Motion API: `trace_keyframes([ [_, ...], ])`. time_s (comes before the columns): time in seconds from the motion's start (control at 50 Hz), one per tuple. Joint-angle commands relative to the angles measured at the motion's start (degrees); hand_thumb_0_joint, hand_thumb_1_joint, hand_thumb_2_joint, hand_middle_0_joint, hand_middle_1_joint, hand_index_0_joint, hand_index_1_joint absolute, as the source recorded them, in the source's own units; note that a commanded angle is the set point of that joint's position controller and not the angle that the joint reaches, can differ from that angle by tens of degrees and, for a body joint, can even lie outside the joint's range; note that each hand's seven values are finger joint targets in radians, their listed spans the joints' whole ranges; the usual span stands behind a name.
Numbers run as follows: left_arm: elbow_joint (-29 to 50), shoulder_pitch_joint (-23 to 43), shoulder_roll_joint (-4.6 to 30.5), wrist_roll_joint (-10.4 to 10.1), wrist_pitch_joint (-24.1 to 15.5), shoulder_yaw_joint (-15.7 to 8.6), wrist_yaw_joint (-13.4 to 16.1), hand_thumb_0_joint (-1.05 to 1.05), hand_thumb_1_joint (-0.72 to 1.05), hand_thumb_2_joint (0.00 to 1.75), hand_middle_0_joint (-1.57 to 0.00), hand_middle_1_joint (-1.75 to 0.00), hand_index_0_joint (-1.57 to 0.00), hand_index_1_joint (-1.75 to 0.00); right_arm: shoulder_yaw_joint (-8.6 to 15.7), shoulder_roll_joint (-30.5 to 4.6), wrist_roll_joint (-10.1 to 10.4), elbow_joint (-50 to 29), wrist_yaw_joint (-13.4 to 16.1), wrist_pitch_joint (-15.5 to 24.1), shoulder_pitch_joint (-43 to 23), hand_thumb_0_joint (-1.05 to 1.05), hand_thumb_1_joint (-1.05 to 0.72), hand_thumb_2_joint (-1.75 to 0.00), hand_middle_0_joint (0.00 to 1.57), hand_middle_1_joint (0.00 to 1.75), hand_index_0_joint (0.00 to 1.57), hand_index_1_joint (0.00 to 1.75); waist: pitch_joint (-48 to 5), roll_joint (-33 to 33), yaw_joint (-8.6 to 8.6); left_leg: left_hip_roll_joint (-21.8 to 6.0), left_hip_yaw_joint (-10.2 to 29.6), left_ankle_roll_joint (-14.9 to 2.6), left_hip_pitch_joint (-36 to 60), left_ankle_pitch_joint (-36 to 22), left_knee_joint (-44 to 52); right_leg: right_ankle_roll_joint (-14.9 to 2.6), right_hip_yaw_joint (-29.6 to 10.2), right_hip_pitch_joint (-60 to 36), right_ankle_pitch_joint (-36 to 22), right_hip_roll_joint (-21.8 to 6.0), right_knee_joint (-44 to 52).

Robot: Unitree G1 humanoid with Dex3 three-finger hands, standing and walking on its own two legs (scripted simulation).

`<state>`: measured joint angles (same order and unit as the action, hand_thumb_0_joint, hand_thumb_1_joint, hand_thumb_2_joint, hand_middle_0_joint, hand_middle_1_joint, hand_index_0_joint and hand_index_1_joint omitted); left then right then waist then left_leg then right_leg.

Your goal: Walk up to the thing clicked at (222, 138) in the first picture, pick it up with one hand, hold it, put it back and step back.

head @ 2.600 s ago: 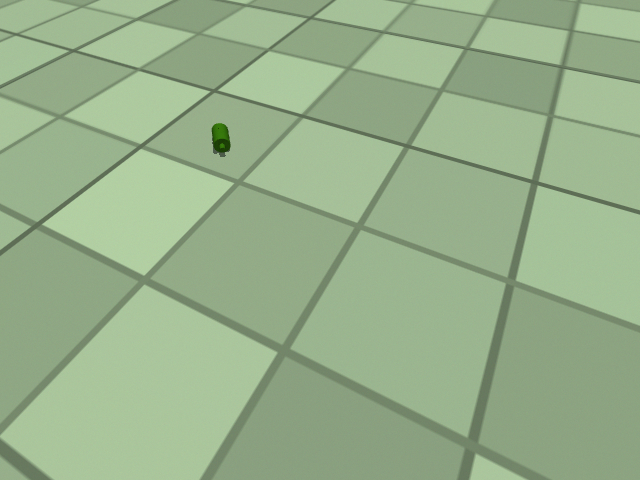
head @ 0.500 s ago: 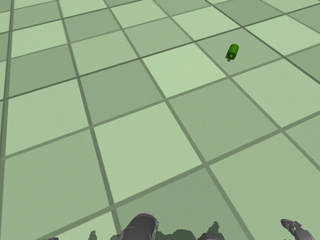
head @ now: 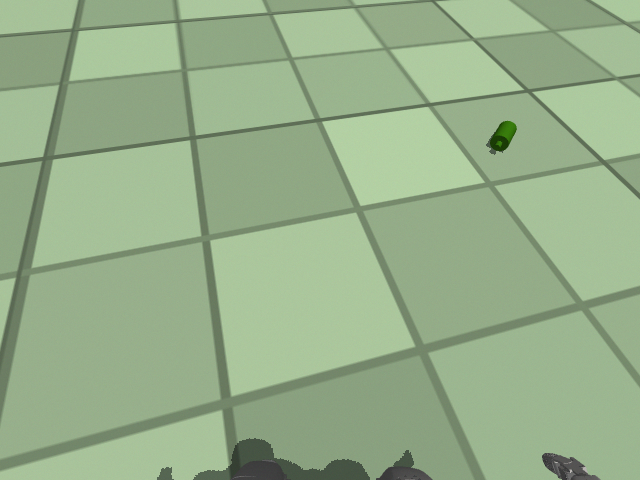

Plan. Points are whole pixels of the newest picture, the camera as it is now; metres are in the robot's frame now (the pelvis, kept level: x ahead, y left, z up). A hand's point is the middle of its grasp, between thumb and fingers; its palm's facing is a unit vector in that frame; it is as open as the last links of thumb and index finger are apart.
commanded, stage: walk up
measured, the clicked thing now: (502, 137) +1.62 -0.89 -0.71
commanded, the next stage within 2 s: stand in 0.66 s
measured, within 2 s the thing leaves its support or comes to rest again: neither
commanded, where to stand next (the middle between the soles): +0.06 -0.01 m, yaw +1 degrees
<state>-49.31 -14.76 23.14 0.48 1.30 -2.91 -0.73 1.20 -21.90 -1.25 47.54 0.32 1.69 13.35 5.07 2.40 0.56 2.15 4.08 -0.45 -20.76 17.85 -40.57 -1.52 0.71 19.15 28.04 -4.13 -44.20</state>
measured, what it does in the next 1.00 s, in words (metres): steps on the spot: right foot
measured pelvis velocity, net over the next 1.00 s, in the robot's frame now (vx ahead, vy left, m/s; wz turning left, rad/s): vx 0.01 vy -0.02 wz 0.04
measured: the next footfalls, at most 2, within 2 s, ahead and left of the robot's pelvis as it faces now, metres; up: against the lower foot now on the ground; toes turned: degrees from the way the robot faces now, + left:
right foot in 0.02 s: +0.05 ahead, -0.16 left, +0.00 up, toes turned -2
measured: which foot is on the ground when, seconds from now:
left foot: down 0.00-1.00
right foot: up 0.00-0.00, down 0.02-1.00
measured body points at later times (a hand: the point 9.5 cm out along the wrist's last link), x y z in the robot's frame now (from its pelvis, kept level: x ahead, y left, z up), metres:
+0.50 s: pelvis +0.01 -0.01 +0.02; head +0.02 +0.00 +0.47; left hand +0.08 +0.30 -0.11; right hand +0.10 -0.31 -0.10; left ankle +0.04 +0.12 -0.72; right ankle +0.01 -0.15 -0.72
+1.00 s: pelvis +0.01 -0.02 +0.03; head +0.01 -0.02 +0.48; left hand +0.07 +0.29 -0.10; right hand +0.12 -0.31 -0.10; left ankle +0.04 +0.12 -0.72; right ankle +0.01 -0.15 -0.72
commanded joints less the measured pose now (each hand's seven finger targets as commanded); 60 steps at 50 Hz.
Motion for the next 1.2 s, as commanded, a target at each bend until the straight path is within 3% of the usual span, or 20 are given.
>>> trace_keyframes([
  [0.0, 0.94, -3.16, 10.68, 0.74, -2.71, -3.37, 1.21, 0.00, 0.90, 0.90, -0.20, -0.30, -0.20, -0.30, 3.44, -12.57, 1.41, -4.25, 0.91, 0.26, -3.52, 0.00, -0.90, -0.90, 0.20, 0.30, 0.20, 0.30, -6.93, -8.72, 2.14, -7.96, 9.59, -6.04, -3.67, -11.23, 6.48, -1.05, 0.06, -12.21, -13.01, 1.53, 15.56],
  [0.02, 1.06, -3.42, 12.24, 1.24, -3.24, -3.60, 1.54, 0.00, 0.90, 0.90, -0.20, -0.30, -0.20, -0.30, 2.58, -10.19, 2.06, -4.30, 0.85, 0.27, -3.99, 0.00, -0.90, -0.90, 0.20, 0.30, 0.20, 0.30, -8.21, -3.49, 2.77, -5.90, 7.58, -3.74, -4.00, -10.73, 1.40, -3.16, -7.62, -12.68, -13.35, -4.23, 20.00],
  [0.04, 1.52, -0.33, 15.96, 1.44, -3.46, -3.81, 1.52, 0.00, 0.90, 0.90, -0.20, -0.30, -0.20, -0.30, 2.69, -9.54, 2.10, -3.95, 0.90, -0.03, -4.54, 0.00, -0.90, -0.90, 0.20, 0.30, 0.20, 0.30, -5.43, 4.21, 1.61, 0.94, 3.39, -1.58, -5.07, 0.67, -3.10, -7.29, -18.50, -6.02, -8.53, -12.10, 24.62],
  [0.06, 2.89, 6.29, 17.00, 1.51, -3.30, -3.73, 1.01, 0.00, 0.90, 0.90, -0.20, -0.30, -0.20, -0.30, 3.57, -11.19, 1.75, -1.56, 1.16, -0.24, -1.46, 0.00, -0.90, -0.90, 0.20, 0.30, 0.20, 0.30, -3.76, 6.84, -1.10, -0.08, -0.31, -0.75, 1.81, 13.15, -6.54, -11.49, -21.00, 2.27, -4.44, -17.01, 24.85],
  [0.08, 3.59, 9.94, 14.83, 1.31, -3.14, -3.11, 0.77, 0.00, 0.90, 0.90, -0.20, -0.30, -0.20, -0.30, 3.98, -12.23, 1.23, 0.59, 1.01, -0.08, 1.84, 0.00, -0.90, -0.90, 0.20, 0.30, 0.20, 0.30, -2.45, 5.55, -3.47, -1.76, 0.79, -0.79, 7.66, 12.55, -4.51, -10.75, -18.52, 7.81, -3.43, -16.05, 22.69],
  [0.1, 3.04, 9.77, 12.58, 1.08, -2.89, -2.29, 0.67, 0.00, 0.90, 0.90, -0.20, -0.30, -0.20, -0.30, 3.97, -12.22, 1.27, 1.33, 0.67, 0.24, 1.51, 0.00, -0.90, -0.90, 0.20, 0.30, 0.20, 0.30, -1.30, 3.37, -3.56, -1.19, 1.89, -1.49, 8.56, 10.61, 3.07, -7.42, -11.81, 8.07, -2.42, -11.47, 21.17],
  [0.14, 1.67, 8.44, 10.55, 0.30, -3.04, -1.49, 0.73, 0.00, 0.90, 0.90, -0.20, -0.30, -0.20, -0.30, 3.80, -12.36, 1.05, 1.67, 0.31, 0.87, -2.04, 0.00, -0.90, -0.90, 0.20, 0.30, 0.20, 0.30, -1.38, -0.73, -1.44, -5.39, 10.25, -3.67, 5.94, -3.26, 11.30, -2.01, -4.34, 3.89, -7.82, -3.67, 15.53],
  [0.16, 0.55, 7.32, 10.49, 0.18, -3.06, -1.50, 0.65, 0.00, 0.90, 0.90, -0.20, -0.30, -0.20, -0.30, 3.63, -12.86, 1.00, 1.25, 0.24, 1.06, -4.32, 0.00, -0.90, -0.90, 0.20, 0.30, 0.20, 0.30, -1.95, -1.18, 0.14, -7.42, 13.74, -4.76, 3.75, -2.43, 13.06, -1.06, -2.58, 1.35, -7.59, -1.56, 13.91],
  [0.2, -1.09, 6.16, 11.04, 0.09, -2.81, -1.74, 0.29, 0.00, 0.90, 0.90, -0.20, -0.30, -0.20, -0.30, 3.14, -13.03, 0.63, 1.84, 0.11, 1.11, -5.20, 0.00, -0.90, -0.90, 0.20, 0.30, 0.20, 0.30, -3.26, 0.82, 0.76, -6.72, 12.74, -4.35, -0.42, 7.28, 14.79, -1.64, -3.99, -3.31, 0.70, -2.01, 17.87],
  [0.22, -1.20, 6.40, 11.01, 0.18, -2.95, -1.63, 0.23, 0.00, 0.90, 0.90, -0.20, -0.30, -0.20, -0.30, 2.72, -13.15, 0.67, 2.48, 0.05, 1.08, -5.51, 0.00, -0.90, -0.90, 0.20, 0.30, 0.20, 0.30, -1.89, -0.04, 0.61, -5.85, 11.64, -3.65, -1.89, 6.88, 14.50, -1.87, -4.94, -4.32, 1.33, -2.96, 19.66],
  [0.26, -2.23, 7.90, 10.48, 0.15, -3.22, -1.37, 0.36, 0.00, 0.90, 0.90, -0.20, -0.30, -0.20, -0.30, 2.24, -11.92, 0.85, 4.23, -0.13, 1.08, -5.48, 0.00, -0.90, -0.90, 0.20, 0.30, 0.20, 0.30, -2.09, -1.59, 0.14, -5.02, 9.83, -2.45, -0.16, 1.08, 15.08, -2.43, -4.59, -5.74, -2.14, -3.75, 19.87],
  [0.34, -3.80, 8.60, 10.85, -0.24, -3.49, -1.19, 0.63, 0.00, 0.90, 0.90, -0.20, -0.30, -0.20, -0.30, 1.62, -11.87, 0.99, 6.27, -0.02, 1.38, -5.91, 0.00, -0.90, -0.90, 0.20, 0.30, 0.20, 0.30, -6.41, -3.61, 0.28, -5.21, 8.15, -2.36, 4.53, -11.69, 13.08, -1.94, -3.04, -8.74, -12.96, -4.26, 20.34],
  [0.44, -5.58, 9.70, 10.71, -0.49, -3.00, -1.02, 0.71, 0.00, 0.90, 0.90, -0.20, -0.30, -0.20, -0.30, 1.29, -11.83, 1.17, 8.01, 0.25, 1.27, -6.84, 0.00, -0.90, -0.90, 0.20, 0.30, 0.20, 0.30, -8.19, -4.09, 0.86, -6.51, 8.71, -2.51, 4.73, -17.18, 14.62, -1.05, -0.80, -13.13, -17.15, -3.60, 19.62],
  [0.62, -7.91, 12.48, 10.17, -0.45, -2.43, -0.92, 0.56, 0.00, 0.90, 0.90, -0.20, -0.30, -0.20, -0.30, 1.20, -11.70, 0.94, 10.31, 0.40, 0.78, -8.77, 0.00, -0.90, -0.90, 0.20, 0.30, 0.20, 0.30, -6.76, -4.61, 0.44, -6.61, 8.76, -2.02, 4.31, -14.87, 18.19, -0.56, -0.05, -14.38, -14.92, -3.68, 22.43],
  [0.68, -10.18, 11.38, 10.06, -0.44, -2.76, -0.26, 0.71, 0.00, 0.90, 0.90, -0.20, -0.30, -0.20, -0.30, 0.96, -10.90, 0.70, 10.97, 0.31, 0.79, -10.07, 0.00, -0.90, -0.90, 0.20, 0.30, 0.20, 0.30, -9.05, -5.25, 0.42, -7.85, 7.43, -0.97, 11.77, -23.84, 17.82, 0.27, -1.23, -13.47, -20.88, -3.61, 23.33],
  [0.8, -11.59, 12.93, 10.24, -0.35, -3.09, 0.09, 0.82, 0.00, 0.90, 0.90, -0.20, -0.30, -0.20, -0.30, 1.21, -10.95, 1.10, 12.08, 0.28, 0.03, -11.59, 0.00, -0.90, -0.90, 0.20, 0.30, 0.20, 0.30, -7.35, -3.10, -0.17, -7.69, 5.82, -0.51, 12.06, -20.69, 19.53, 0.41, -2.21, -13.98, -22.02, -4.12, 26.21],
  [0.88, -12.45, 12.88, 10.08, -0.22, -3.07, 0.30, 0.85, 0.00, 0.90, 0.90, -0.20, -0.30, -0.20, -0.30, 1.21, -10.87, 0.96, 12.72, 0.05, -0.30, -11.82, 0.00, -0.90, -0.90, 0.20, 0.30, 0.20, 0.30, -5.31, -2.47, -0.37, -7.44, 5.74, -0.41, 10.35, -14.38, 21.71, 0.62, -2.72, -13.14, -16.24, -3.95, 28.23],
  [0.94, -12.89, 12.30, 10.14, -0.18, -3.19, 0.34, 0.86, 0.00, 0.90, 0.90, -0.20, -0.30, -0.20, -0.30, 1.09, -10.39, 1.05, 13.11, -0.10, -0.14, -11.94, 0.00, -0.90, -0.90, 0.20, 0.30, 0.20, 0.30, -5.73, -1.88, -0.23, -7.66, 5.63, -0.24, 11.75, -16.04, 22.15, 0.69, -2.61, -13.18, -18.36, -3.88, 28.20],
  [1.1, -12.61, 12.00, 10.65, 0.29, -2.94, 0.27, 0.85, 0.00, 0.90, 0.90, -0.20, -0.30, -0.20, -0.30, 1.48, -10.47, 0.74, 14.06, -0.49, -0.64, -11.13, 0.00, -0.90, -0.90, 0.20, 0.30, 0.20, 0.30, -3.02, -1.71, -0.37, -6.57, 4.88, -0.09, 10.07, -5.93, 23.32, 0.70, -4.09, -9.44, -6.29, -3.92, 31.01],
  [1.18, -12.56, 11.42, 10.38, 0.09, -2.85, 0.26, 0.84, 0.00, 0.90, 0.90, -0.20, -0.30, -0.20, -0.30, 1.51, -10.38, 0.61, 14.25, -0.42, -0.49, -11.13, 0.00, -0.90, -0.90, 0.20, 0.30, 0.20, 0.30, -4.15, -2.59, 0.07, -7.16, 5.61, -0.14, 8.43, -7.26, 24.33, 0.69, -3.47, -11.97, -9.65, -3.64, 29.44],
])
